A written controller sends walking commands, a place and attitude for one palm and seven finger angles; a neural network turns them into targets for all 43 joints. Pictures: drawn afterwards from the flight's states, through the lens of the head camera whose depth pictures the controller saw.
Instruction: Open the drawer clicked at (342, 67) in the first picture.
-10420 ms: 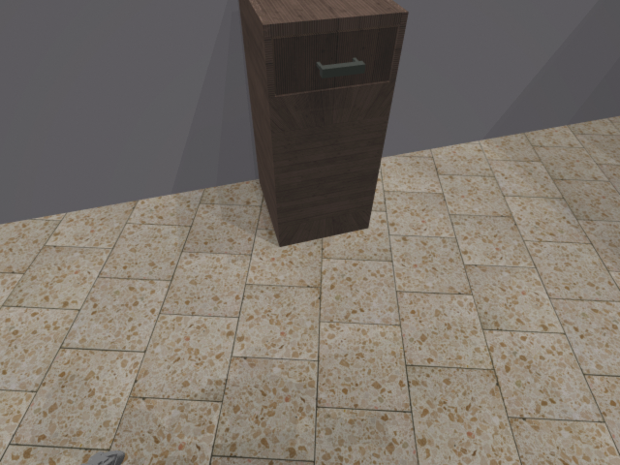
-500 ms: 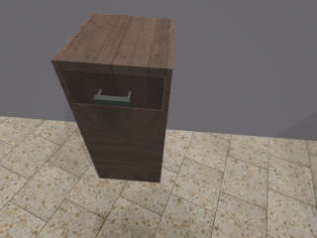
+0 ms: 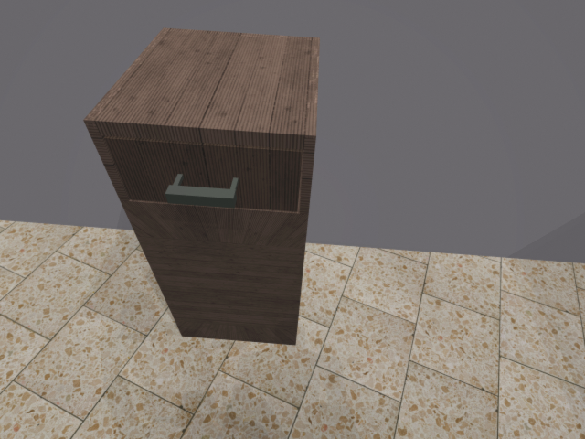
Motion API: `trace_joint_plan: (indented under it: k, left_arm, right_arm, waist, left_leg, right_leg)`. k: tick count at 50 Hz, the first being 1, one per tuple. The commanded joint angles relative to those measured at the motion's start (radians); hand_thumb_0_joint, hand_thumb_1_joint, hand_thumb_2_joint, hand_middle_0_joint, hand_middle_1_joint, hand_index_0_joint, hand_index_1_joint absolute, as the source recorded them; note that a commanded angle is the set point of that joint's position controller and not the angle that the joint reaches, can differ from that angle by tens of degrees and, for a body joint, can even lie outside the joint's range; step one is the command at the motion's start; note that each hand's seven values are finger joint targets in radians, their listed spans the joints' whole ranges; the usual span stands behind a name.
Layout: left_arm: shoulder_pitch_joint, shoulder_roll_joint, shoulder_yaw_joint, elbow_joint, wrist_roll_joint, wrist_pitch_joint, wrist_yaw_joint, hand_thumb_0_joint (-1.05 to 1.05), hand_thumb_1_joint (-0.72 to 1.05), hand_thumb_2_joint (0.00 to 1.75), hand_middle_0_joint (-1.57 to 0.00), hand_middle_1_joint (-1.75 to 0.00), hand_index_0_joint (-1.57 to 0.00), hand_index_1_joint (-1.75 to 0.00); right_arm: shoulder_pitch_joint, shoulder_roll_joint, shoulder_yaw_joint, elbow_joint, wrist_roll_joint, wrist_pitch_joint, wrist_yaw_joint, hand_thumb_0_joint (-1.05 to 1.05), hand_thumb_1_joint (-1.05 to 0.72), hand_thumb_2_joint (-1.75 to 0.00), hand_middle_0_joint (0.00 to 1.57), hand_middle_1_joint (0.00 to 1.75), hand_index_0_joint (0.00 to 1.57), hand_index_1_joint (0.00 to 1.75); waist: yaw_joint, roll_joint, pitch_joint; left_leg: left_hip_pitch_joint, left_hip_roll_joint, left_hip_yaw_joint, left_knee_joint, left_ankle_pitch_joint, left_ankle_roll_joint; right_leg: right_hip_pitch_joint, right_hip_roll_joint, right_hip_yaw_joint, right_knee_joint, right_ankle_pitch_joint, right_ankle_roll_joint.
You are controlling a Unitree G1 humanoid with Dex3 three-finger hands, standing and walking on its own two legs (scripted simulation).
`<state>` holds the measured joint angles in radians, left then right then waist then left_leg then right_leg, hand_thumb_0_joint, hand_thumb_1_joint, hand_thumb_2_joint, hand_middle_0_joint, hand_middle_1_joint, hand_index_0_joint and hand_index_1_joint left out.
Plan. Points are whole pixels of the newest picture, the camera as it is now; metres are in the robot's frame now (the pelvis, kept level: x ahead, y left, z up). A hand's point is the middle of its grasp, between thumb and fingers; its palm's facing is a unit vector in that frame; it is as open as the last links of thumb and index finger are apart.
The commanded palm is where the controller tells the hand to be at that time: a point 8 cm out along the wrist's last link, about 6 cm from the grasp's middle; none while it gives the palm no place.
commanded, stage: come to a stop and stand still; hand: left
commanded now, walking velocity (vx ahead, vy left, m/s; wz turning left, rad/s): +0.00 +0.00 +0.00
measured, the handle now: (204, 188) +0.55 +0.21 +0.00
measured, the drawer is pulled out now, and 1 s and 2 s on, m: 0.00 0.00 0.00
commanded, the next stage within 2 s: look again from close up in 0.74 s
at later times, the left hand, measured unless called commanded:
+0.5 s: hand out of the picture -0.01 +0.14 -0.18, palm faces +0.02 -0.99 -0.14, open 7.4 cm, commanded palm none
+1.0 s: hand out of the picture +0.02 +0.16 -0.18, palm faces +0.00 -0.98 -0.18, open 7.4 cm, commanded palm none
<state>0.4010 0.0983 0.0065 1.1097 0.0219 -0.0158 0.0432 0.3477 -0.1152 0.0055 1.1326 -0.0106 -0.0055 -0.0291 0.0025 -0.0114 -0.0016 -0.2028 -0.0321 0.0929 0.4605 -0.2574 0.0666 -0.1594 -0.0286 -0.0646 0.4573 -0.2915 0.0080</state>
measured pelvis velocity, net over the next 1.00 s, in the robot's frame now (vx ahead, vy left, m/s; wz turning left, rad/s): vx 0.02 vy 0.00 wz -0.01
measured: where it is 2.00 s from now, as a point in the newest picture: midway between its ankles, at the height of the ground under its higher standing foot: outside the picture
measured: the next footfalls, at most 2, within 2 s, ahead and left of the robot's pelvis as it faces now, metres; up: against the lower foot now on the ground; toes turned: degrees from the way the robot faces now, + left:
none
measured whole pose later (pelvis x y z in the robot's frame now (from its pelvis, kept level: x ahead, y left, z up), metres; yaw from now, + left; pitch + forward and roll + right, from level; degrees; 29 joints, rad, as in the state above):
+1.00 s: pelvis +0.02 +0.00 +0.00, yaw -1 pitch -1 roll +0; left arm 0.30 0.15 -0.01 1.09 0.01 -0.01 0.04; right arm 0.29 -0.15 0.04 1.11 -0.01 -0.02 -0.03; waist -0.01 -0.01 0.03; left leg -0.18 -0.03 0.11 0.47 -0.29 0.06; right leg -0.15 -0.03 -0.05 0.49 -0.33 0.00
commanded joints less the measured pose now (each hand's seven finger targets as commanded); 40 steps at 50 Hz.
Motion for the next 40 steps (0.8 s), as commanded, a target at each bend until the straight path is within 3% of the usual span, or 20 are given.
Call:
trace_joint_plan:
  k: [1, 6, 20, 21, 22, 23, 24, 27, 28, 31, 34, 40]
  left_arm:
    - [0.091, 0.062, 0.001, -0.008, -0.005, -0.008, 0.011, 0.00, 0.90, 0.90, -0.20, -0.30, -0.20, -0.30]
    - [0.091, 0.061, -0.002, -0.001, -0.008, -0.006, 0.014, 0.00, 0.90, 0.90, -0.20, -0.30, -0.20, -0.30]
    - [0.069, 0.063, 0.000, 0.000, -0.007, 0.000, 0.014, 0.00, 0.90, 0.90, -0.20, -0.30, -0.20, -0.30]
    - [0.064, 0.128, -0.009, 0.007, 0.009, -0.034, 0.043, 0.00, 0.90, 0.90, -0.20, -0.30, -0.20, -0.30]
    - [0.040, 0.135, -0.002, -0.034, -0.005, -0.036, 0.034, 0.00, 0.90, 0.90, -0.20, -0.30, -0.20, -0.30]
    - [-0.014, 0.124, -0.011, -0.051, -0.006, -0.033, 0.023, 0.00, 0.90, 0.90, -0.20, -0.30, -0.20, -0.30]
    - [-0.017, 0.134, -0.009, -0.061, -0.007, -0.032, 0.017, 0.00, 0.90, 0.90, -0.20, -0.30, -0.20, -0.30]
    - [-0.002, 0.119, -0.013, -0.053, -0.011, -0.026, 0.009, 0.00, 0.90, 0.90, -0.20, -0.30, -0.20, -0.30]
    - [-0.005, 0.118, -0.015, -0.051, -0.012, -0.024, 0.009, 0.00, 0.90, 0.90, -0.20, -0.30, -0.20, -0.30]
    - [-0.018, 0.117, -0.015, -0.051, -0.012, -0.010, 0.007, 0.00, 0.90, 0.90, -0.20, -0.30, -0.20, -0.30]
    - [-0.022, 0.124, -0.015, -0.050, -0.011, -0.003, 0.004, 0.00, 0.90, 0.90, -0.20, -0.30, -0.20, -0.30]
    - [-0.028, 0.137, -0.011, -0.046, -0.011, 0.001, 0.002, 0.00, 0.90, 0.90, -0.20, -0.30, -0.20, -0.30]
  right_arm:
    - [0.076, -0.078, -0.011, -0.014, 0.003, -0.019, -0.012, 0.00, -0.90, -0.90, 0.20, 0.30, 0.20, 0.30]
    - [0.067, -0.074, -0.009, -0.003, 0.003, -0.019, -0.017, 0.00, -0.90, -0.90, 0.20, 0.30, 0.20, 0.30]
    - [0.061, -0.076, -0.005, 0.006, 0.001, -0.018, -0.020, 0.00, -0.90, -0.90, 0.20, 0.30, 0.20, 0.30]
    - [-0.038, -0.126, -0.002, -0.085, 0.011, -0.035, -0.002, 0.00, -0.90, -0.90, 0.20, 0.30, 0.20, 0.30]
    - [0.006, -0.101, -0.007, -0.102, 0.000, -0.027, 0.004, 0.00, -0.90, -0.90, 0.20, 0.30, 0.20, 0.30]
    - [0.029, -0.097, -0.008, -0.101, -0.003, -0.022, 0.005, 0.00, -0.90, -0.90, 0.20, 0.30, 0.20, 0.30]
    - [0.039, -0.101, -0.003, -0.099, -0.006, -0.022, 0.009, 0.00, -0.90, -0.90, 0.20, 0.30, 0.20, 0.30]
    - [0.046, -0.116, 0.000, -0.108, -0.005, -0.033, 0.001, 0.00, -0.90, -0.90, 0.20, 0.30, 0.20, 0.30]
    - [0.046, -0.122, 0.000, -0.106, -0.004, -0.036, -0.001, 0.00, -0.90, -0.90, 0.20, 0.30, 0.20, 0.30]
    - [0.039, -0.131, 0.002, -0.099, -0.003, -0.030, -0.004, 0.00, -0.90, -0.90, 0.20, 0.30, 0.20, 0.30]
    - [0.025, -0.133, 0.003, -0.089, -0.004, -0.027, -0.003, 0.00, -0.90, -0.90, 0.20, 0.30, 0.20, 0.30]
    - [0.015, -0.141, 0.007, -0.064, -0.004, -0.028, -0.004, 0.00, -0.90, -0.90, 0.20, 0.30, 0.20, 0.30]
  waist:
    - [0.000, -0.008, 0.058]
    - [0.000, 0.005, 0.061]
    - [0.002, 0.020, 0.083]
    - [0.021, -0.038, 0.169]
    - [-0.016, -0.018, 0.120]
    - [-0.032, 0.038, 0.104]
    - [-0.025, 0.100, 0.042]
    - [-0.016, 0.074, -0.026]
    - [-0.013, 0.059, -0.023]
    - [-0.009, 0.014, 0.058]
    - [-0.002, 0.031, 0.102]
    - [0.002, 0.011, 0.084]
  left_leg:
    - [0.017, 0.136, -0.131, -0.088, 0.250, -0.007]
    - [0.039, 0.139, -0.124, -0.085, 0.301, -0.012]
    - [0.045, 0.142, -0.132, -0.115, 0.291, -0.016]
    - [-0.063, 0.140, -0.131, 0.075, 0.464, -0.044]
    - [-0.045, 0.121, -0.137, 0.021, 0.100, -0.038]
    - [-0.064, 0.117, -0.146, -0.010, 0.031, -0.034]
    - [-0.044, 0.122, -0.138, -0.012, 0.068, -0.018]
    - [-0.009, 0.136, -0.162, -0.005, 0.227, 0.006]
    - [0.001, 0.140, -0.162, -0.001, 0.280, 0.007]
    - [-0.034, 0.144, -0.167, -0.028, 0.241, 0.012]
    - [-0.046, 0.143, -0.164, -0.062, 0.196, 0.011]
    - [-0.012, 0.147, -0.154, -0.092, 0.189, 0.010]
  right_leg:
    - [-0.012, -0.089, 0.079, -0.071, 0.242, -0.034]
    - [0.001, -0.091, 0.077, -0.080, 0.278, -0.032]
    - [0.011, -0.088, 0.074, -0.101, 0.237, -0.028]
    - [-0.081, -0.109, 0.111, -0.086, 0.511, -0.021]
    - [-0.077, -0.130, 0.122, -0.080, 0.276, -0.057]
    - [-0.092, -0.102, 0.118, -0.066, 0.077, -0.069]
    - [-0.058, -0.077, 0.097, -0.034, 0.064, -0.072]
    - [-0.011, -0.060, 0.076, 0.012, 0.125, -0.068]
    - [-0.009, -0.059, 0.071, 0.019, 0.146, -0.065]
    - [-0.031, -0.052, 0.069, 0.011, 0.103, -0.057]
    - [-0.045, -0.054, 0.068, 0.001, 0.081, -0.052]
    - [-0.031, -0.060, 0.073, -0.012, 0.096, -0.044]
